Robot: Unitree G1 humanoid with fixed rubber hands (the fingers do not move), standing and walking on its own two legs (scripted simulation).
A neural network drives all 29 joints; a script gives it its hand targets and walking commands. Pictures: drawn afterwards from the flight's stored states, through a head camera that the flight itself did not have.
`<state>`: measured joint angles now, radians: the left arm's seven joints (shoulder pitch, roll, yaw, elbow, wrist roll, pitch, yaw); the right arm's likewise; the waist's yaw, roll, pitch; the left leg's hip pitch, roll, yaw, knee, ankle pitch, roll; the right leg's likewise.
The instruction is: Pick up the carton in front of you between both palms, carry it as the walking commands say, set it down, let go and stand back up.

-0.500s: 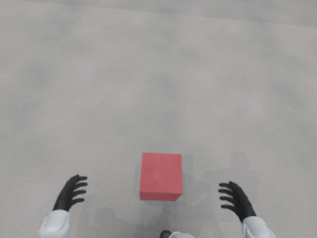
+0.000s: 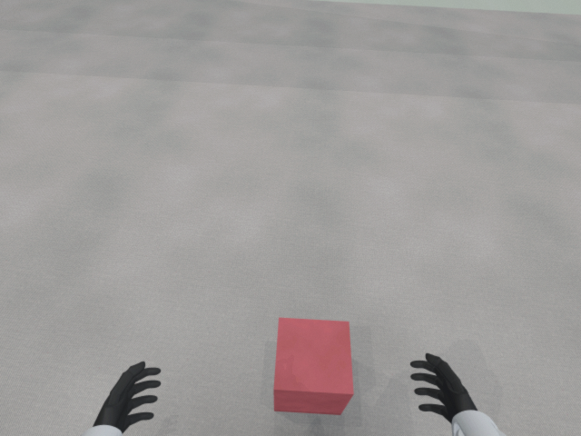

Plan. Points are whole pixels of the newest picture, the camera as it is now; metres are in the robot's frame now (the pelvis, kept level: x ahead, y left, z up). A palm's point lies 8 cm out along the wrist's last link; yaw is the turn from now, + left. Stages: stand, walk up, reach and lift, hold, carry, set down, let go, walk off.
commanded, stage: let go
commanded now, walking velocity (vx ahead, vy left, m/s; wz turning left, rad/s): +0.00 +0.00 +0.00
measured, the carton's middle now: (310, 367) +0.40 -0.09 -0.65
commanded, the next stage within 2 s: stand in 0.06 s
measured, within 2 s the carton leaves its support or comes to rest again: neither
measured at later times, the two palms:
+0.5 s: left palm out of the picture +0.12 +0.24 -0.12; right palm out of the picture +0.13 -0.28 -0.11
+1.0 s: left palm out of the picture +0.05 +0.22 -0.14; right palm out of the picture +0.04 -0.27 -0.14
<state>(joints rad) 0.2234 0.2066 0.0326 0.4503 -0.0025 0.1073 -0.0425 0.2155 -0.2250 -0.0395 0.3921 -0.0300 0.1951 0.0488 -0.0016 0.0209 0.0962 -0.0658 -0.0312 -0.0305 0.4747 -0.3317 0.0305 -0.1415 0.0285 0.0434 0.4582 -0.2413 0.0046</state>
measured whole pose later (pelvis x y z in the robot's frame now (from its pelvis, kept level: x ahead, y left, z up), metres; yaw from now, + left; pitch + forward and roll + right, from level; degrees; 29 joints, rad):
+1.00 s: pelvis +0.04 -0.02 -0.01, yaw -1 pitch +1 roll +0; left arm 0.36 0.21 -0.01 0.97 0.01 0.00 0.03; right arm 0.40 -0.24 0.02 0.92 -0.02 0.00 -0.05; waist -0.01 0.02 -0.04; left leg -0.12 -0.01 -0.03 0.51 -0.41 0.00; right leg -0.23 0.06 0.04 0.56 -0.35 -0.03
